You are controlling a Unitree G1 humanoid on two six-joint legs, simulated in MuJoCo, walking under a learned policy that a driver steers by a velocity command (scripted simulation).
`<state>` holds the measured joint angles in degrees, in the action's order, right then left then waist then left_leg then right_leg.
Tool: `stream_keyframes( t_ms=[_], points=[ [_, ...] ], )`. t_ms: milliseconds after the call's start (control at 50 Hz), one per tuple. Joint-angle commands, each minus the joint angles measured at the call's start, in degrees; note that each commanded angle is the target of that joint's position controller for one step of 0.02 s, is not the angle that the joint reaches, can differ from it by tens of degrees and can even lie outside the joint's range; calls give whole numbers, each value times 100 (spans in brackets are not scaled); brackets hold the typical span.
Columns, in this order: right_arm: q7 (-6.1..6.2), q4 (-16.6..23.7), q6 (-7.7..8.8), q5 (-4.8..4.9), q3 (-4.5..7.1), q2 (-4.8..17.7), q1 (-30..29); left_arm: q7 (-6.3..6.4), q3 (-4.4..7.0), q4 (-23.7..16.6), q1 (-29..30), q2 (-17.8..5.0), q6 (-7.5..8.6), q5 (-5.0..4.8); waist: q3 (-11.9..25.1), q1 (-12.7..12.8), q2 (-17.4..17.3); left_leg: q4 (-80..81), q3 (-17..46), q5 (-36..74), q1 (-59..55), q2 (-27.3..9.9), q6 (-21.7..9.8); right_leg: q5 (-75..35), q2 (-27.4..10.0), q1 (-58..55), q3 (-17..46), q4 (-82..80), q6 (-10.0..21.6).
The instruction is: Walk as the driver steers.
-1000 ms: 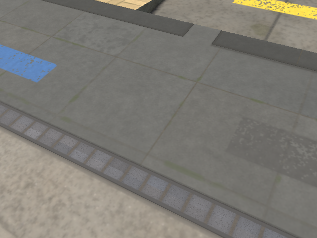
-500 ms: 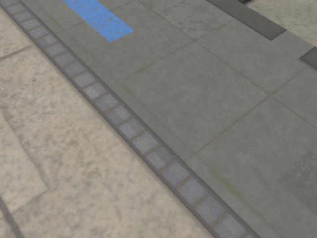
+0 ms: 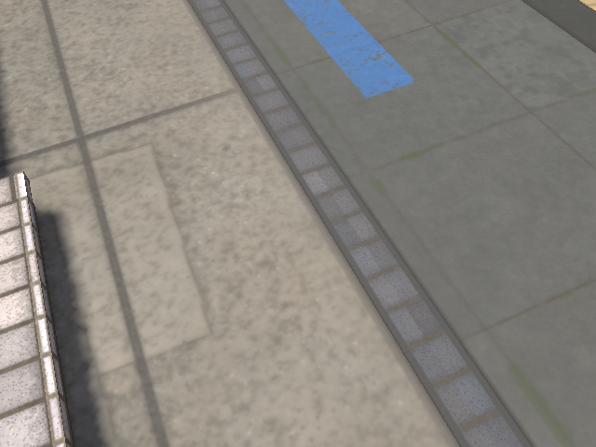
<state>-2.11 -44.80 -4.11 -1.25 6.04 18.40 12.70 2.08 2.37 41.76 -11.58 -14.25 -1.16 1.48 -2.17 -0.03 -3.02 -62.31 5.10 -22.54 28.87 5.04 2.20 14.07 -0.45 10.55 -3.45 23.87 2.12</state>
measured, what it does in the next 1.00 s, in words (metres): steps on the spot: left foot, then right foot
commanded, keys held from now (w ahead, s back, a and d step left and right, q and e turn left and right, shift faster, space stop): no key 0.74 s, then w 0.26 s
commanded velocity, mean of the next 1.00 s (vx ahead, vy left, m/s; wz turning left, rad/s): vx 0.05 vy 0.00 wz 0.12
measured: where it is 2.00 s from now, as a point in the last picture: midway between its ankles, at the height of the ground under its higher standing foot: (310, 433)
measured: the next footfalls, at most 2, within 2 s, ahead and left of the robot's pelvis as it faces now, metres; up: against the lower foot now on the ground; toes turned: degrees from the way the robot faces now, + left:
left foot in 0.20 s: +0.02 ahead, +0.12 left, +0.00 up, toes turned +2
right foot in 0.50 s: +0.02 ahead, -0.10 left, +0.00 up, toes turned +5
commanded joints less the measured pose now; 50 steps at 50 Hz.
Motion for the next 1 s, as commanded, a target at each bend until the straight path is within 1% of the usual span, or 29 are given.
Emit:
stream_keyframes(
  t_ms=[20,80,120,160,180,200,220,240,260,280,320,360,420,460,480,520,540,560,580,640,740,760,800,840,880,900,940,980,1000],
  points=[
    [-23,473,25,19,-34,198,-330,-11,230,-110,-441,-903,82,6,276,289,1186,557,-184,-264,550,-73,99,-3133,-1371,-1192,916,-300,1000],
    [3,485,22,90,-136,101,-382,-93,259,-45,-292,-1025,86,13,366,266,1385,1607,-456,-472,-375,-122,-32,-3276,-1371,-883,729,-157,966],
    [68,477,38,144,-164,140,-370,-154,269,8,-246,-1073,75,15,397,258,1532,2248,-649,-453,-910,-98,-128,-3341,-1367,-707,735,-42,939],
    [129,361,101,117,-210,80,-107,-183,266,89,-163,-1085,33,-68,402,11,1368,3638,-748,446,-1630,-96,-279,-3259,-1285,-483,653,285,744],
    [168,306,173,32,-232,135,-8,-182,248,149,-223,-1029,20,-97,413,-94,1088,4610,-502,1454,-2268,-261,-353,-2837,-1210,-108,559,481,452],
    [212,305,268,-91,-199,491,116,-208,164,103,-475,-708,23,-81,739,8,137,4938,741,2004,-3149,-1288,-499,-1485,-901,542,265,1105,62],
    [244,394,319,13,-188,845,-184,-222,8,-53,-528,-222,-3,-89,593,195,-977,4632,1892,4307,-2890,-2498,-1207,1395,-176,1091,-99,1268,-234],
    [274,252,362,78,-245,484,-7,-146,71,62,-249,-527,-117,-102,643,-129,-665,4376,1599,4344,-2576,-2442,-1645,1923,-291,744,348,1758,-253],
    [294,215,392,60,-339,279,-216,-152,99,64,-158,-595,-162,-136,444,-17,-588,4435,1326,4129,-2509,-2213,-1645,1867,-218,876,415,1942,-237],
    [330,188,387,38,-397,169,-453,-163,111,152,-166,-607,-168,-131,298,67,-524,4510,1046,3788,-2412,-1937,-1463,1608,-233,880,476,1896,-246],
    [404,101,403,61,-426,195,-529,-177,137,332,-369,-647,-176,-56,288,141,-650,4439,679,4265,-2478,-1611,-1266,1194,-146,775,407,1847,-302],
    [404,-12,411,75,-453,173,-479,-168,95,490,-502,-516,-180,-58,403,136,-468,4353,506,4355,-2476,-1527,-1247,1108,-79,559,362,1697,-357],
    [409,-195,405,51,-467,179,-476,-111,47,600,-399,-399,-192,-98,297,55,-469,4373,600,3488,-2258,-1485,-1234,893,-41,308,316,1069,-368],
    [417,-300,393,65,-467,194,-558,-70,29,735,-494,-363,-174,-93,234,138,-384,4337,676,2785,-2029,-1415,-1129,312,-21,-43,269,303,-327],
    [417,-347,389,95,-459,213,-604,-58,8,826,-590,-336,-138,-64,231,224,-259,4340,691,2280,-1799,-1347,-972,-452,-89,-438,316,-268,-299],
    [390,-478,410,85,-483,86,-434,-58,6,881,-573,-559,-14,51,202,120,56,4353,673,1290,-1364,-1089,-645,-1015,-652,-912,911,-517,-229],
    [359,-581,393,108,-462,19,-251,-94,65,987,-319,-779,9,-42,-129,-150,686,4587,392,1217,-1625,-756,-596,-935,-616,-233,913,-320,-123],
    [372,-727,385,83,-452,114,-319,-141,26,1022,-286,-552,47,-55,-144,33,602,4461,360,1356,-1972,-775,-568,-635,-567,4,898,-467,-117],
    [383,-807,383,84,-431,125,-331,-150,-1,1108,-343,-469,81,-51,-160,68,607,4366,350,1499,-2101,-795,-576,-568,-539,69,874,-563,-144],
    [372,-1012,414,84,-427,87,-260,-96,-14,1297,-375,-459,118,-60,3,59,598,4344,343,1758,-2152,-852,-583,-645,-503,-139,855,-624,-124],
    [402,-1367,417,100,-455,13,-130,-69,-40,1527,-365,-404,107,-56,-62,83,397,4458,308,1597,-2004,-828,-506,-477,-506,-224,868,-652,-52],
    [405,-1431,408,95,-454,22,-49,-69,-31,1585,-435,-429,100,-50,55,90,392,4430,251,1087,-2011,-745,-524,76,-444,-261,846,-660,-12],
    [393,-1452,357,58,-401,118,37,-80,55,1603,-506,-628,38,-37,-103,123,484,4057,67,-679,-1559,-455,-676,1999,-345,-28,972,-603,223],
    [345,-1336,348,2,-411,4,-109,-103,91,1625,-721,-685,-3,-40,-601,249,708,3597,-10,-1335,-721,-328,-757,3172,-682,104,1607,-949,534],
    [281,-1214,436,-65,-474,-291,-226,-89,180,1761,-1013,-806,26,-20,-706,289,1219,2599,-650,-257,-361,-237,-664,3355,-1459,-162,2563,-1565,937],
    [261,-1148,497,-72,-464,-216,-308,-95,190,1758,-985,-768,56,-13,-700,285,1141,2309,-650,-22,-413,-412,-640,3078,-1654,-21,2729,-1750,1033],
    [203,-1139,605,-19,-440,-156,-106,-136,222,1670,-676,-805,135,1,-579,66,1042,2525,-647,-237,-771,-495,-690,2597,-1525,140,2382,-1686,966],
    [197,-1434,687,36,-435,-290,759,-174,243,1538,-174,-766,160,-76,-577,-395,1015,3577,-928,299,-2342,-268,-804,2468,-1025,1165,1622,-1188,728],
    [238,-1645,718,24,-391,-195,1289,-184,228,1449,-9,-645,179,-64,-609,-582,686,3998,-733,206,-3104,-225,-820,2343,-684,1753,1273,-545,601]
  ],
)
